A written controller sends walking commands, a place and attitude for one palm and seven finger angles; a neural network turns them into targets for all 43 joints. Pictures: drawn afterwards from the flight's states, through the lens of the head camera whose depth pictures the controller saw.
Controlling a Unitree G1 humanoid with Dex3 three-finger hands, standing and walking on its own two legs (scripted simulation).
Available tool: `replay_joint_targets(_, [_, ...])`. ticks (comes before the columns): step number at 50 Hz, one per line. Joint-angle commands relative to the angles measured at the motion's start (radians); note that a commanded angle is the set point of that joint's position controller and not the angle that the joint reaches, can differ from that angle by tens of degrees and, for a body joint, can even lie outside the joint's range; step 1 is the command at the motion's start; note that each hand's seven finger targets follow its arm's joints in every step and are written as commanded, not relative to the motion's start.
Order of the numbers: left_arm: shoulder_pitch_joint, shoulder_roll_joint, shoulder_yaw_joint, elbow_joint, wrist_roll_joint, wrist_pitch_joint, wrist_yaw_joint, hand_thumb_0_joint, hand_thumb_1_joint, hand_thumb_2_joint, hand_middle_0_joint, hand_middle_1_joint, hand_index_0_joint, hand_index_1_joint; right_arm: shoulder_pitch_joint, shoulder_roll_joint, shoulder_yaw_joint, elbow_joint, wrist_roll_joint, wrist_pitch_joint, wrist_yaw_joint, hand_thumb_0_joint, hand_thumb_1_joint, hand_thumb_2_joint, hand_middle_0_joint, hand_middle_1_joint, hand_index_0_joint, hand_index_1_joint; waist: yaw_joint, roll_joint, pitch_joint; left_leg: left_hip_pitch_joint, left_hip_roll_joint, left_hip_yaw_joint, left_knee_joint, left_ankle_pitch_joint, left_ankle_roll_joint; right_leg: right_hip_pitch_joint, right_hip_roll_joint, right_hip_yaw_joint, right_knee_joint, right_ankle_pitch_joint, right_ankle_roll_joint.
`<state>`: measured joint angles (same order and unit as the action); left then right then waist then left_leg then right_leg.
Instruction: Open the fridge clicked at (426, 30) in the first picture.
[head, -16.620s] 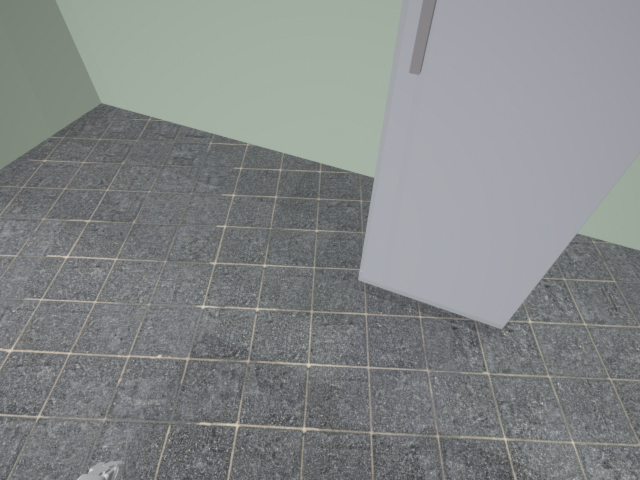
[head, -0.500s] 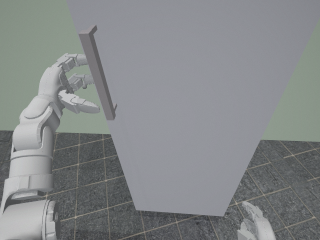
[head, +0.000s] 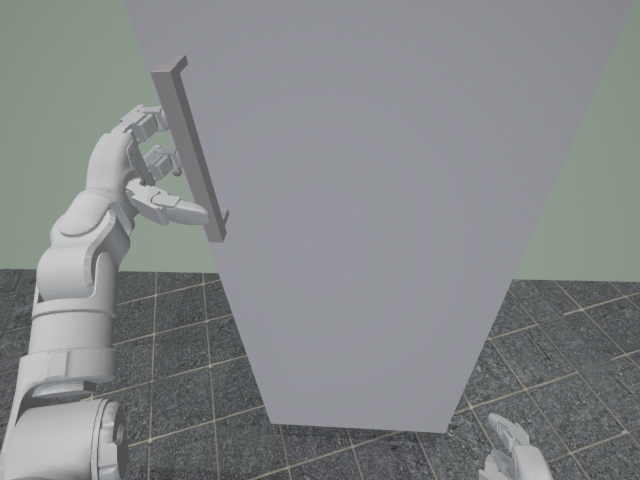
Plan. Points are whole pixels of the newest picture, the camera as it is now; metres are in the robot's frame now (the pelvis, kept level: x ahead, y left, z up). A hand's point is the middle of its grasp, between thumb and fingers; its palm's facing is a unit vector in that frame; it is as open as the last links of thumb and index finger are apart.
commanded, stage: slide the fingers in behind the handle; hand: left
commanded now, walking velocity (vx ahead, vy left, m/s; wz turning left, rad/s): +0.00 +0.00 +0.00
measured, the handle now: (200, 158) +0.43 +0.17 +0.23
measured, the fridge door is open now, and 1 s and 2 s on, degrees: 0 0 0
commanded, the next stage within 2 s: grip the handle and tug to test in 1.68 s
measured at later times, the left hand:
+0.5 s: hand (173, 181) +0.37 +0.18 +0.24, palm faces +0.03 -1.00 -0.03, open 14.0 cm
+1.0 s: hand (192, 179) +0.38 +0.17 +0.23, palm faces +0.02 -1.00 -0.02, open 14.0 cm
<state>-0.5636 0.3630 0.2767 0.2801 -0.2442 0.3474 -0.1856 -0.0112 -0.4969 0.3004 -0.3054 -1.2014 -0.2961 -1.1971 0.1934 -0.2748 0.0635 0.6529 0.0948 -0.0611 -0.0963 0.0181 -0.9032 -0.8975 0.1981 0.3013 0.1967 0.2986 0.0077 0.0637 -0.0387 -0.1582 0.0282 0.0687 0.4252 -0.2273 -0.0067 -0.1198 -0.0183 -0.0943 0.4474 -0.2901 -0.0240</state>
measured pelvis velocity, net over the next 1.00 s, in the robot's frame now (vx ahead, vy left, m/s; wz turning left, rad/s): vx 0.00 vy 0.00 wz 0.00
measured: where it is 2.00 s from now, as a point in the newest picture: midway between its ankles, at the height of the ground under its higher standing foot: outside the picture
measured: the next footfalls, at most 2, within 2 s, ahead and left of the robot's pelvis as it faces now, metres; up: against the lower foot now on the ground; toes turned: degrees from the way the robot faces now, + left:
none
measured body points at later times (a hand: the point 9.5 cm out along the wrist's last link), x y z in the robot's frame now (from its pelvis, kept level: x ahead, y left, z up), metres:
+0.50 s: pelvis +0.00 +0.00 +0.00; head -0.03 -0.03 +0.45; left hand +0.36 +0.24 +0.24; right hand +0.18 -0.24 -0.09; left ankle +0.00 +0.13 -0.74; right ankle -0.03 -0.10 -0.74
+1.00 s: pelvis +0.00 +0.00 +0.00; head -0.02 -0.03 +0.45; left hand +0.37 +0.22 +0.24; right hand +0.19 -0.23 -0.09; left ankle +0.00 +0.13 -0.74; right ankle -0.03 -0.10 -0.74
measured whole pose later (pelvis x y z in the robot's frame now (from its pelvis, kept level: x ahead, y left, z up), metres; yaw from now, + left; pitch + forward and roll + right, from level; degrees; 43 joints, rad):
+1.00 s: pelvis +0.00 +0.00 +0.00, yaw +0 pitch -2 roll +1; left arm -0.52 0.31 0.24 0.17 -0.24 0.42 -0.12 -0.01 -0.50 0.30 -0.30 -1.20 -0.30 -1.20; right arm 0.16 -0.26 0.08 0.64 0.09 -0.04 -0.09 0.02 -0.90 -0.90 0.20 0.30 0.20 0.30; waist 0.01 0.06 -0.03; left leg -0.16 0.03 0.07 0.43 -0.24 0.00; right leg -0.11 -0.02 -0.09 0.45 -0.30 -0.02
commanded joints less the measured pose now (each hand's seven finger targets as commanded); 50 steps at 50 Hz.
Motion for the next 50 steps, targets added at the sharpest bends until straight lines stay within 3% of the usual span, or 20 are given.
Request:
replay_joint_targets(1, [-0.404, 0.270, 0.101, -0.199, -0.007, -0.050, 0.015, 0.000, -0.500, 0.300, -0.300, -1.200, -0.300, -1.200, -0.157, -0.106, -0.040, -0.172, 0.003, -0.052, -0.004, 0.000, -0.900, -0.900, 0.200, 0.300, 0.200, 0.300, 0.015, -0.079, -0.213, 0.128, -0.015, -0.068, -0.021, 0.213, 0.053, -0.023, -0.012, 0.052, -0.065, 0.338, 0.011])
replay_joint_targets(2, [-0.404, 0.287, 0.118, -0.185, -0.006, -0.047, 0.018, 0.000, -0.500, 0.300, -0.300, -1.200, -0.300, -1.200, -0.156, -0.107, -0.039, -0.171, 0.004, -0.052, -0.005, 0.000, -0.900, -0.900, 0.200, 0.300, 0.200, 0.300, 0.016, -0.092, -0.204, 0.120, -0.015, -0.067, -0.021, 0.199, 0.054, -0.026, -0.012, 0.054, -0.069, 0.326, 0.013])
replay_joint_targets(5, [-0.454, 0.262, 0.075, -0.245, -0.001, -0.063, 0.012, 0.000, -0.500, 0.300, -0.300, -1.200, -0.300, -1.200, -0.167, -0.102, -0.037, -0.179, 0.006, -0.056, -0.007, 0.000, -0.900, -0.900, 0.200, 0.300, 0.200, 0.300, 0.003, -0.016, -0.220, 0.150, -0.016, -0.065, -0.022, 0.194, 0.054, -0.034, -0.014, 0.059, -0.072, 0.304, 0.010])
replay_joint_targets(12, [-0.425, 0.245, 0.073, -0.227, -0.020, -0.075, -0.017, 0.000, -0.500, 0.300, -0.300, -1.200, -0.300, -1.200, -0.158, -0.103, -0.037, -0.174, 0.006, -0.070, -0.011, 0.000, -0.900, -0.900, 0.200, 0.300, 0.200, 0.300, 0.002, -0.062, -0.228, 0.157, -0.020, -0.067, -0.015, 0.206, 0.057, -0.027, -0.010, 0.056, -0.070, 0.341, 0.014])
replay_joint_targets(13, [-0.401, 0.246, 0.079, -0.224, -0.019, -0.068, -0.016, 0.000, -0.500, 0.300, -0.300, -1.200, -0.300, -1.200, -0.163, -0.101, -0.037, -0.178, 0.007, -0.070, -0.011, 0.000, -0.900, -0.900, 0.200, 0.300, 0.200, 0.300, 0.010, -0.047, -0.232, 0.155, -0.020, -0.066, -0.014, 0.204, 0.055, -0.027, -0.011, 0.055, -0.068, 0.336, 0.013])
replay_joint_targets(15, [-0.439, 0.201, 0.028, -0.252, -0.018, -0.065, -0.016, 0.000, -0.500, 0.300, -0.300, -1.200, -0.300, -1.200, -0.166, -0.099, -0.035, -0.175, 0.009, -0.071, -0.008, 0.000, -0.900, -0.900, 0.200, 0.300, 0.200, 0.300, -0.003, -0.015, -0.213, 0.164, -0.018, -0.068, -0.017, 0.202, 0.054, -0.045, -0.012, 0.052, -0.072, 0.325, 0.010])
replay_joint_targets(17, [-0.401, 0.238, 0.077, -0.231, -0.022, -0.055, -0.006, 0.000, -0.500, 0.300, -0.300, -1.200, -0.300, -1.200, -0.164, -0.101, -0.037, -0.174, 0.006, -0.071, -0.007, 0.000, -0.900, -0.900, 0.200, 0.300, 0.200, 0.300, 0.011, -0.067, -0.225, 0.155, -0.019, -0.074, -0.013, 0.207, 0.054, -0.033, -0.009, 0.050, -0.067, 0.333, 0.012])
replay_joint_targets(23, [-0.399, 0.220, 0.066, -0.273, -0.020, -0.047, 0.005, 0.000, -0.500, 0.300, -0.300, -1.200, -0.300, -1.200, -0.177, -0.096, -0.036, -0.181, 0.004, -0.066, -0.003, 0.000, -0.900, -0.900, 0.200, 0.300, 0.200, 0.300, 0.011, -0.060, -0.234, 0.153, -0.022, -0.068, -0.008, 0.221, 0.055, -0.022, -0.011, 0.053, -0.059, 0.353, 0.013])
replay_joint_targets(24, [-0.373, 0.244, 0.086, -0.286, -0.018, -0.050, 0.010, 0.000, -0.500, 0.300, -0.300, -1.200, -0.300, -1.200, -0.175, -0.100, -0.039, -0.180, 0.002, -0.065, -0.001, 0.000, -0.900, -0.900, 0.200, 0.300, 0.200, 0.300, 0.019, -0.047, -0.239, 0.161, -0.018, -0.067, -0.005, 0.235, 0.055, -0.017, -0.013, 0.056, -0.062, 0.365, 0.012])
replay_joint_targets(26, [-0.409, 0.208, 0.052, -0.294, -0.019, -0.047, 0.010, 0.000, -0.500, 0.300, -0.300, -1.200, -0.300, -1.200, -0.182, -0.093, -0.033, -0.180, 0.004, -0.063, -0.002, 0.000, -0.900, -0.900, 0.200, 0.300, 0.200, 0.300, 0.007, -0.046, -0.221, 0.154, -0.021, -0.068, -0.007, 0.226, 0.054, -0.029, -0.012, 0.052, -0.061, 0.357, 0.012])
replay_joint_targets(30, [-0.393, 0.182, 0.033, -0.310, -0.016, -0.038, 0.020, 0.000, -0.500, 0.300, -0.300, -1.200, -0.300, -1.200, -0.188, -0.091, -0.032, -0.183, 0.003, -0.061, -0.002, 0.000, -0.900, -0.900, 0.200, 0.300, 0.200, 0.300, 0.009, -0.035, -0.221, 0.162, -0.018, -0.074, -0.008, 0.229, 0.052, -0.036, -0.010, 0.048, -0.057, 0.343, 0.009])
replay_joint_targets(31, [-0.415, 0.164, 0.019, -0.296, -0.018, -0.033, 0.022, 0.000, -0.500, 0.300, -0.300, -1.200, -0.300, -1.200, -0.185, -0.090, -0.032, -0.177, 0.002, -0.061, -0.003, 0.000, -0.900, -0.900, 0.200, 0.300, 0.200, 0.300, 0.001, -0.057, -0.212, 0.161, -0.018, -0.073, -0.005, 0.223, 0.054, -0.046, -0.008, 0.047, -0.059, 0.342, 0.011])
replay_joint_targets(34, [-0.401, 0.175, 0.022, -0.316, -0.010, -0.030, 0.032, 0.000, -0.500, 0.300, -0.300, -1.200, -0.300, -1.200, -0.184, -0.093, -0.035, -0.174, 0.000, -0.058, -0.003, 0.000, -0.900, -0.900, 0.200, 0.300, 0.200, 0.300, 0.008, -0.043, -0.231, 0.173, -0.016, -0.076, -0.002, 0.238, 0.053, -0.037, -0.009, 0.048, -0.056, 0.348, 0.009])
replay_joint_targets(36, [-0.433, 0.120, -0.014, -0.324, -0.015, -0.025, 0.037, 0.000, -0.500, 0.300, -0.300, -1.200, -0.300, -1.200, -0.190, -0.083, -0.032, -0.176, 0.001, -0.058, -0.002, 0.000, -0.900, -0.900, 0.200, 0.300, 0.200, 0.300, -0.001, -0.043, -0.223, 0.179, -0.016, -0.078, -0.005, 0.225, 0.052, -0.053, -0.006, 0.044, -0.057, 0.331, 0.009])
replay_joint_targets(39, [-0.384, 0.200, 0.061, -0.296, -0.011, -0.019, 0.057, 0.000, -0.500, 0.300, -0.300, -1.200, -0.300, -1.200, -0.181, -0.096, -0.036, -0.166, -0.006, -0.049, -0.001, 0.000, -0.900, -0.900, 0.200, 0.300, 0.200, 0.300, 0.019, -0.081, -0.236, 0.163, -0.015, -0.078, -0.006, 0.243, 0.051, -0.021, -0.007, 0.046, -0.055, 0.352, 0.009])
replay_joint_targets(40, [-0.400, 0.184, 0.050, -0.328, -0.006, -0.018, 0.060, 0.000, -0.500, 0.300, -0.300, -1.200, -0.300, -1.200, -0.190, -0.090, -0.034, -0.178, -0.006, -0.047, 0.000, 0.000, -0.900, -0.900, 0.200, 0.300, 0.200, 0.300, 0.020, -0.054, -0.261, 0.164, -0.019, -0.072, -0.007, 0.258, 0.052, -0.006, -0.011, 0.048, -0.049, 0.369, 0.009])
replay_joint_targets(43, [-0.384, 0.151, 0.030, -0.331, -0.006, -0.007, 0.069, 0.000, -0.500, 0.300, -0.300, -1.200, -0.300, -1.200, -0.194, -0.083, -0.031, -0.182, -0.005, -0.042, 0.005, 0.000, -0.900, -0.900, 0.200, 0.300, 0.200, 0.300, 0.017, -0.051, -0.244, 0.161, -0.018, -0.071, -0.003, 0.261, 0.048, -0.016, -0.008, 0.045, -0.045, 0.373, 0.008])
replay_joint_targets(46, [-0.403, 0.152, 0.023, -0.305, -0.008, -0.001, 0.072, 0.000, -0.500, 0.300, -0.300, -1.200, -0.300, -1.200, -0.195, -0.086, -0.032, -0.176, -0.003, -0.036, 0.002, 0.000, -0.900, -0.900, 0.200, 0.300, 0.200, 0.300, 0.007, -0.087, -0.203, 0.142, -0.015, -0.069, -0.009, 0.228, 0.053, -0.032, -0.007, 0.048, -0.060, 0.345, 0.014])
replay_joint_targets(49, [-0.396, 0.175, 0.036, -0.350, 0.000, -0.009, 0.077, 0.000, -0.500, 0.300, -0.300, -1.200, -0.300, -1.200, -0.191, -0.090, -0.036, -0.180, -0.006, -0.038, 0.002, 0.000, -0.900, -0.900, 0.200, 0.300, 0.200, 0.300, 0.015, -0.038, -0.250, 0.169, -0.014, -0.069, -0.001, 0.264, 0.051, -0.012, -0.009, 0.050, -0.050, 0.373, 0.008])
replay_joint_targets(50, [-0.418, 0.137, 0.002, -0.358, 0.000, -0.009, 0.074, 0.000, -0.500, 0.300, -0.300, -1.200, -0.300, -1.200, -0.196, -0.083, -0.032, -0.183, -0.005, -0.038, 0.001, 0.000, -0.900, -0.900, 0.200, 0.300, 0.200, 0.300, 0.007, -0.023, -0.252, 0.170, -0.017, -0.069, -0.003, 0.266, 0.050, -0.013, -0.010, 0.048, -0.048, 0.373, 0.008])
